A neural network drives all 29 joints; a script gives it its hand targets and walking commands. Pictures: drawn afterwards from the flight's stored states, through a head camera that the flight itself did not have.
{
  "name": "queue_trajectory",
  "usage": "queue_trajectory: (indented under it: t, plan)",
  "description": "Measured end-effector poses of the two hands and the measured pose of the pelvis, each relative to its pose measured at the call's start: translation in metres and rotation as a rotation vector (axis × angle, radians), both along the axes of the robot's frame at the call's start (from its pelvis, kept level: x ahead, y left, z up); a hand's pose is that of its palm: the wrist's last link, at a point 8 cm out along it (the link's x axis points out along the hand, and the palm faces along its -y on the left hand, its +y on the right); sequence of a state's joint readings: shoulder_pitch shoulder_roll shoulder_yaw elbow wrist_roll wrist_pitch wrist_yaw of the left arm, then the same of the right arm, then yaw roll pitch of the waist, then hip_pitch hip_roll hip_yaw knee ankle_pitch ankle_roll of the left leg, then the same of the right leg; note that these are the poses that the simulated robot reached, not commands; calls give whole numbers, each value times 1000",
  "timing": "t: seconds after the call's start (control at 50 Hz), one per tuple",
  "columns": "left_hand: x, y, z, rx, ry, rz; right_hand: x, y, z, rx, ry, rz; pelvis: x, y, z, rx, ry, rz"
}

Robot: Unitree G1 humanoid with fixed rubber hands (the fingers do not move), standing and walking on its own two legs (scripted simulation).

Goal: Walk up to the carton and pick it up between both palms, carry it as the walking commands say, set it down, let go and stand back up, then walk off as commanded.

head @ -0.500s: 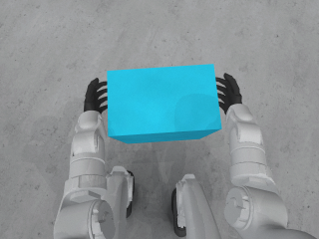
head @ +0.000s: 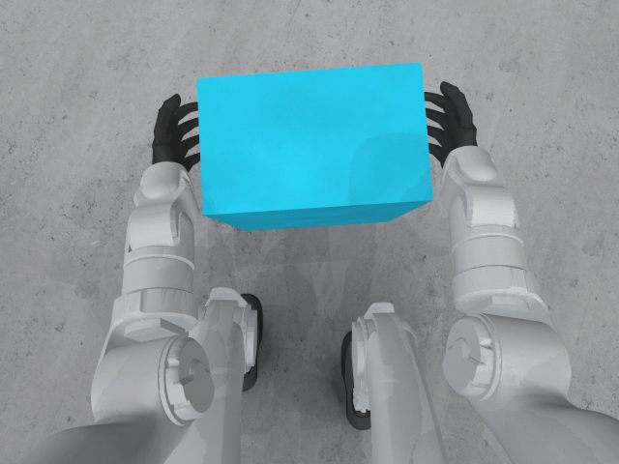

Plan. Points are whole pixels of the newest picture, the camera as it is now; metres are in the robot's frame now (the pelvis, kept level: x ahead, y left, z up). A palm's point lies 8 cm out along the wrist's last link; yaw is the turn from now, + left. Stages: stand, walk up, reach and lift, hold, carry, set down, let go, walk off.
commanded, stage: set down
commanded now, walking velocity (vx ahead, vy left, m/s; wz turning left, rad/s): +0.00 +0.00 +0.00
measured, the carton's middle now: (313, 165) +0.49 +0.01 -0.19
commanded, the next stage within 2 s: none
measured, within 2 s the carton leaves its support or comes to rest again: neither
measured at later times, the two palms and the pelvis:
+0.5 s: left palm (195, 174) +0.47 +0.19 -0.19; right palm (430, 156) +0.51 -0.15 -0.18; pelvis -0.01 +0.00 -0.06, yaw +1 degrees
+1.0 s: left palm (205, 163) +0.50 +0.19 -0.24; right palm (416, 166) +0.52 -0.16 -0.26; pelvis -0.01 -0.01 -0.11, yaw +1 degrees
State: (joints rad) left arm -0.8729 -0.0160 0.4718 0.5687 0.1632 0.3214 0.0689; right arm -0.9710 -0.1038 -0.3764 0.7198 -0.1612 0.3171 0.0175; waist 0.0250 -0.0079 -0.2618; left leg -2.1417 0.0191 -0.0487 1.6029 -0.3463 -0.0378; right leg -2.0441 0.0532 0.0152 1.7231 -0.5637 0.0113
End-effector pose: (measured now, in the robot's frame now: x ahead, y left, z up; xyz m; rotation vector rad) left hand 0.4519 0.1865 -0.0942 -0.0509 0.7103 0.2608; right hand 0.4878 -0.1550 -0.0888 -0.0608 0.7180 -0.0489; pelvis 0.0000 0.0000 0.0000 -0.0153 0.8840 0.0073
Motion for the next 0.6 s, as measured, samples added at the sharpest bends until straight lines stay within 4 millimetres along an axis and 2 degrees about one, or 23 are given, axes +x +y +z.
queue_trajectory:
  t: [0.6]
  plan:
    - [17,0,-111,4,9,5,24,-1,-106,-19,11,47,-16,0,-76,12,4,-3]
